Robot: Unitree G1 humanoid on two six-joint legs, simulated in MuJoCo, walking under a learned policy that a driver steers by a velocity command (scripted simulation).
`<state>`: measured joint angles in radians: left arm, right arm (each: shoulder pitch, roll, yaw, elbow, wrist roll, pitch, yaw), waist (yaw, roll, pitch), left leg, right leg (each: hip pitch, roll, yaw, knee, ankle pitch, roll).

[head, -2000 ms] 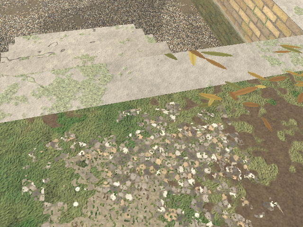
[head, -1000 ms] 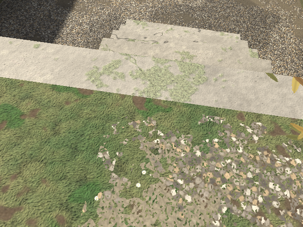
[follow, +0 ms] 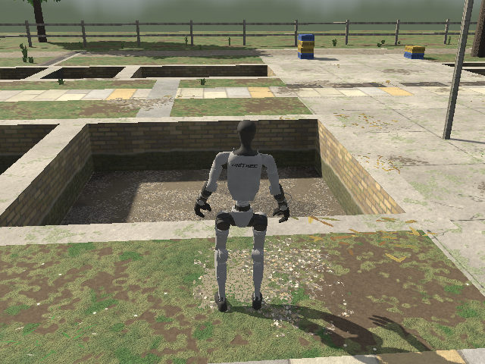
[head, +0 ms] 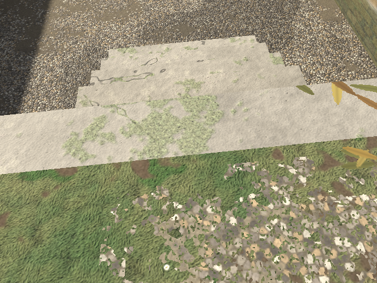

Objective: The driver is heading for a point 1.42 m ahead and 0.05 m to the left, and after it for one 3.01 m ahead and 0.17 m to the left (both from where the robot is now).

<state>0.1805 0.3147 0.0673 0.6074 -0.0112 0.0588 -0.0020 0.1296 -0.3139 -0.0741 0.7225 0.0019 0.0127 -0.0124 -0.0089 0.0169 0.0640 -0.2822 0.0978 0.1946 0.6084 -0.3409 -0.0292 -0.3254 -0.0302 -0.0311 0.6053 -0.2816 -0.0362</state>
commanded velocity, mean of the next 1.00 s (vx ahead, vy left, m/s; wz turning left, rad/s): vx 0.06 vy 0.00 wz -0.14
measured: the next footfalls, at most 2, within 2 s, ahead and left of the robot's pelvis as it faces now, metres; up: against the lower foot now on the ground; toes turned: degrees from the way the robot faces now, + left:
left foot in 0.46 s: +0.09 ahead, +0.13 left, +0.00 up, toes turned -16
right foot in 0.72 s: +0.01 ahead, -0.13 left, +0.00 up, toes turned -8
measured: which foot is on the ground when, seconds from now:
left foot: up 0.00-0.44, down 0.46-0.80, up 0.82-1.00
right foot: down 0.00-0.48, up 0.50-0.70, down 0.72-1.00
